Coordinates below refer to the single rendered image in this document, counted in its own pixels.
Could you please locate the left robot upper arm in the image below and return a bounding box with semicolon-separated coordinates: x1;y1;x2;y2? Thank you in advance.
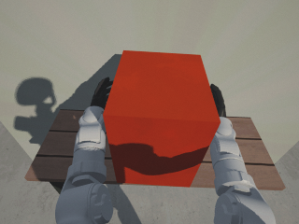
55;182;114;224

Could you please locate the table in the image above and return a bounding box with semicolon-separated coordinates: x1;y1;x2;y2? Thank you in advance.
24;109;286;194

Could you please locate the robot right forearm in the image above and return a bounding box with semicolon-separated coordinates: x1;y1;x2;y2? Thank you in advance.
209;117;277;224

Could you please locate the robot left forearm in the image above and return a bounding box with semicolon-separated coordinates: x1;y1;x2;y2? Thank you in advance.
55;105;107;222

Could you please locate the carton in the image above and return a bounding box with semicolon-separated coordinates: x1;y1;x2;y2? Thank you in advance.
103;50;221;188

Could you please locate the right robot hand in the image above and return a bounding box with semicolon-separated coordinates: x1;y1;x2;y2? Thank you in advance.
210;84;227;118

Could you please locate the right robot upper arm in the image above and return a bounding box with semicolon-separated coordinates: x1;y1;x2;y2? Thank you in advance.
213;191;276;224

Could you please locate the left robot hand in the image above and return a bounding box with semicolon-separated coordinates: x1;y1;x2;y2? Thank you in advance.
90;77;113;110

